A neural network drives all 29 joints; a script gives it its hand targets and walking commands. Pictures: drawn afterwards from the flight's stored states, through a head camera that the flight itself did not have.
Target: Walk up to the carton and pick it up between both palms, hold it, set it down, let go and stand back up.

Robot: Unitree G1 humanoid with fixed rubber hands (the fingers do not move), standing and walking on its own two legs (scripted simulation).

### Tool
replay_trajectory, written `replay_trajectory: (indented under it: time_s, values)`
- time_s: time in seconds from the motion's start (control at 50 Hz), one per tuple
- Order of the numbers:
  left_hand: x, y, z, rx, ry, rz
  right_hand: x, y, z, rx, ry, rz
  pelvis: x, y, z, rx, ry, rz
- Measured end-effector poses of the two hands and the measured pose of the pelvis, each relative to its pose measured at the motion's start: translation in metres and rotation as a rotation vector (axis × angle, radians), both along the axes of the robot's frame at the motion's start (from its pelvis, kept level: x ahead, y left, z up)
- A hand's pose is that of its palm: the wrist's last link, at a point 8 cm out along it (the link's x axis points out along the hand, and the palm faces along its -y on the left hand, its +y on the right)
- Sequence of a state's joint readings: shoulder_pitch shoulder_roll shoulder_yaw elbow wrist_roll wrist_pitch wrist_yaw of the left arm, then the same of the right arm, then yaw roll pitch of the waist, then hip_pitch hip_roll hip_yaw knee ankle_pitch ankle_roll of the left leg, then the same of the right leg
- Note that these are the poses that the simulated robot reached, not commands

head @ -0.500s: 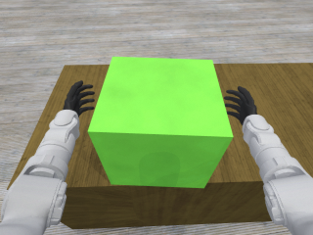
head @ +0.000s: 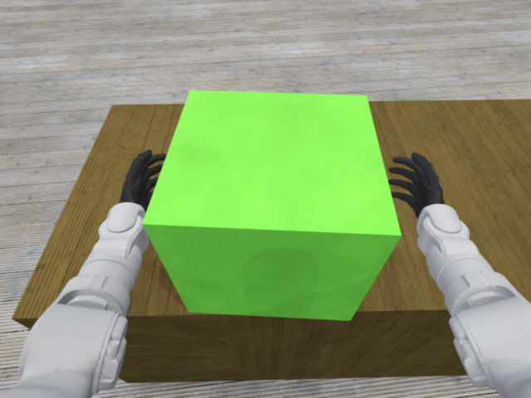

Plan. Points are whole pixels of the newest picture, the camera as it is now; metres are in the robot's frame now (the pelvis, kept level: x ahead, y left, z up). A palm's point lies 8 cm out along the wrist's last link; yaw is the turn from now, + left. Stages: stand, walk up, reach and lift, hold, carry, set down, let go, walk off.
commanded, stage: reach and lift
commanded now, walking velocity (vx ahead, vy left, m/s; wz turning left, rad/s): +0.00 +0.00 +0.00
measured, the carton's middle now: (272, 209) +0.44 +0.00 +0.02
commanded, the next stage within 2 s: none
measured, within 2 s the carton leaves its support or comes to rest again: leaves its support in 1.82 s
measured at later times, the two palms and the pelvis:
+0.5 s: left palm (152, 202) +0.41 +0.19 +0.07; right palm (403, 202) +0.41 -0.21 +0.07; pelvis -0.01 +0.01 -0.01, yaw +0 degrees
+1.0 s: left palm (156, 212) +0.41 +0.18 +0.05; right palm (399, 203) +0.41 -0.21 +0.06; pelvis -0.02 +0.00 -0.01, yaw +0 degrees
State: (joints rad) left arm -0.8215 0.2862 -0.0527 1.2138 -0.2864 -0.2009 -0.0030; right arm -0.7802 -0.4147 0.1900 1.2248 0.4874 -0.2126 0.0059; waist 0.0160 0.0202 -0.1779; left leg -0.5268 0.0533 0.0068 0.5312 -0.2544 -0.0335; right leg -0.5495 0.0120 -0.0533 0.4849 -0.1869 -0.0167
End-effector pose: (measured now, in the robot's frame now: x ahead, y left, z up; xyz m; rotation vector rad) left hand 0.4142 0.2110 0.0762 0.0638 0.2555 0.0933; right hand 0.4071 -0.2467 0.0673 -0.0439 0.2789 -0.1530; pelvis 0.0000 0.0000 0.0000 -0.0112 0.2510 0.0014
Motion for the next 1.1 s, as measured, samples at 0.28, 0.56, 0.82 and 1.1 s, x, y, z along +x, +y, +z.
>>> replay_trajectory:
  time_s: [0.28, 0.56, 0.82, 1.1]
  values:
    - [-0.010, -0.017, -0.034, -0.010, 0.029, 0.012, 0.000, 0.043, -0.016, 0.033, 0.014, 0.037, -0.018, 0.003, -0.010, 0.001, 0.086, 0.000]
    - [-0.002, -0.025, -0.009, -0.002, 0.003, -0.007, 0.001, 0.033, -0.001, 0.009, 0.004, 0.003, -0.015, 0.004, -0.009, -0.001, 0.040, -0.003]
    - [-0.006, -0.026, -0.024, 0.008, 0.006, 0.009, 0.005, 0.041, -0.005, 0.014, -0.010, 0.022, -0.020, 0.000, -0.013, 0.000, 0.087, 0.001]
    - [-0.006, -0.026, -0.024, -0.007, 0.000, 0.009, 0.005, 0.042, -0.005, -0.004, -0.003, 0.025, -0.016, 0.000, -0.011, 0.001, 0.077, 0.002]
